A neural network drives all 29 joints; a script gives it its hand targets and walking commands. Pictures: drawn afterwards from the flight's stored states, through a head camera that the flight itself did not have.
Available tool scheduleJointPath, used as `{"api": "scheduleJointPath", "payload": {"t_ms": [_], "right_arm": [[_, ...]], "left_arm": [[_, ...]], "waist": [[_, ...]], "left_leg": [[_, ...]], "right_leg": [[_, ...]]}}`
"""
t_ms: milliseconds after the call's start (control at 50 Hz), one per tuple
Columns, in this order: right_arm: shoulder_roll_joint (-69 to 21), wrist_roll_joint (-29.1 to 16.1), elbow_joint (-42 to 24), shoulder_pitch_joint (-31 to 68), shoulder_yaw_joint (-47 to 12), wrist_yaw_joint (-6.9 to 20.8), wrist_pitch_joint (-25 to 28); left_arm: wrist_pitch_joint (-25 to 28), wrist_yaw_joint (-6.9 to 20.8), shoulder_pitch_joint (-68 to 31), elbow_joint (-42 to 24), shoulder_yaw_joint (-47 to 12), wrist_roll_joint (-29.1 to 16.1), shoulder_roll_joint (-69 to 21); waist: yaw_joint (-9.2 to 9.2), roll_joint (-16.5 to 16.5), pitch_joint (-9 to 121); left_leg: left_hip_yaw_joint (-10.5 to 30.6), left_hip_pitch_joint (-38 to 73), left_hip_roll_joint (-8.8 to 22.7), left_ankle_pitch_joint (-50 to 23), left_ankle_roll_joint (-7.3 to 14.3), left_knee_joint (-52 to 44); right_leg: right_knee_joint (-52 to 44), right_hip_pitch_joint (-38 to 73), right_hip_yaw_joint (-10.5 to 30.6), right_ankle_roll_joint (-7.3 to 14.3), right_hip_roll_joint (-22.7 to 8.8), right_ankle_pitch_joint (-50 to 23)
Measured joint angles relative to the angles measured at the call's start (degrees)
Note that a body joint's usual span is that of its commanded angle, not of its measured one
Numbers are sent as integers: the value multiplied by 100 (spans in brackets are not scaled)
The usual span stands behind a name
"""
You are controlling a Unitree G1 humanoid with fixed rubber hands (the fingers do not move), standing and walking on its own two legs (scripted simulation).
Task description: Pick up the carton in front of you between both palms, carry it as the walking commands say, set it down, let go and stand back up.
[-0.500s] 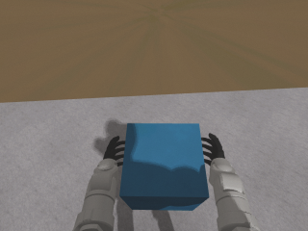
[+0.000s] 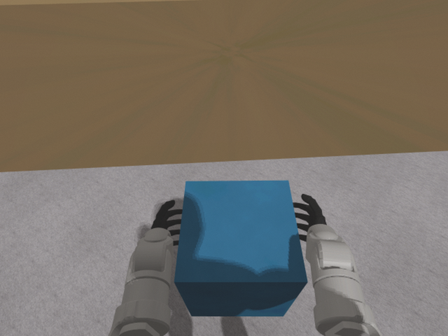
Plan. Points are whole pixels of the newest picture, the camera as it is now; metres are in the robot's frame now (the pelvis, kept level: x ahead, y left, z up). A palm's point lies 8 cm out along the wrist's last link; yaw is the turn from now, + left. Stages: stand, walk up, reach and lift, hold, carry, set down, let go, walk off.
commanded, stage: reach and lift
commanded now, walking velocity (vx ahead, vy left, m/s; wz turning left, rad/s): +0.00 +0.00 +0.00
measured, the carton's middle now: (237, 252) +0.31 +0.00 -0.06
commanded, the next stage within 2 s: hold in 0.66 s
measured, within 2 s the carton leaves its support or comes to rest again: neither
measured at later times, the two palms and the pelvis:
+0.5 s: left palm (160, 230) +0.30 +0.15 +0.03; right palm (317, 226) +0.31 -0.15 +0.04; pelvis +0.02 +0.00 +0.01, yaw +0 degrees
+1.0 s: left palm (159, 229) +0.29 +0.15 +0.05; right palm (322, 225) +0.30 -0.15 +0.06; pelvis +0.01 +0.00 +0.01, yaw +0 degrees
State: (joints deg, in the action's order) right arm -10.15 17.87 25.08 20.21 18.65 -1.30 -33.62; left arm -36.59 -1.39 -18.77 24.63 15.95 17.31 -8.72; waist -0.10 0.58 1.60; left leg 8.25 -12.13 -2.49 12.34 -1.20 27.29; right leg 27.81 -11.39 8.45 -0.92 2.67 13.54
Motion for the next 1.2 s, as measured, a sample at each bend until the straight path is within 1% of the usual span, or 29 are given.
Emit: {"api": "scheduleJointPath", "payload": {"t_ms": [180,460,680,800,940,1200], "right_arm": [[22,9,-128,-69,-29,61,-71],[105,-109,-469,-358,-350,90,-327],[124,-147,-677,-435,-472,59,-515],[151,-255,-1039,-548,-635,-3,-741],[101,-96,-848,-348,-469,81,-888],[40,23,-699,-127,-276,80,-825]], "left_arm": [[-89,-29,79,-174,-36,30,-78],[-324,-47,365,-501,-338,-99,0],[-493,-26,446,-704,-431,-137,18],[-703,-76,573,-1067,-600,-254,46],[-866,13,354,-877,-427,-60,-2],[-819,1,139,-740,-271,27,-56]], "waist": [[1,-2,36],[-7,-11,58],[0,-26,10],[-11,-20,32],[1,-15,-25],[-3,-8,-81]], "left_leg": [[-42,152,-2,-50,32,-193],[-55,483,25,-95,45,-499],[-42,646,46,-115,34,-588],[-37,797,56,-171,30,-709],[-66,901,65,-181,32,-688],[-96,764,45,-173,41,-547]], "right_leg": [[-209,153,19,-19,-41,-59],[-517,481,7,-2,-68,-109],[-601,644,-24,17,-63,-128],[-715,793,-33,20,-70,-181],[-696,890,-21,21,-61,-201],[-560,752,-29,0,-71,-194]]}}
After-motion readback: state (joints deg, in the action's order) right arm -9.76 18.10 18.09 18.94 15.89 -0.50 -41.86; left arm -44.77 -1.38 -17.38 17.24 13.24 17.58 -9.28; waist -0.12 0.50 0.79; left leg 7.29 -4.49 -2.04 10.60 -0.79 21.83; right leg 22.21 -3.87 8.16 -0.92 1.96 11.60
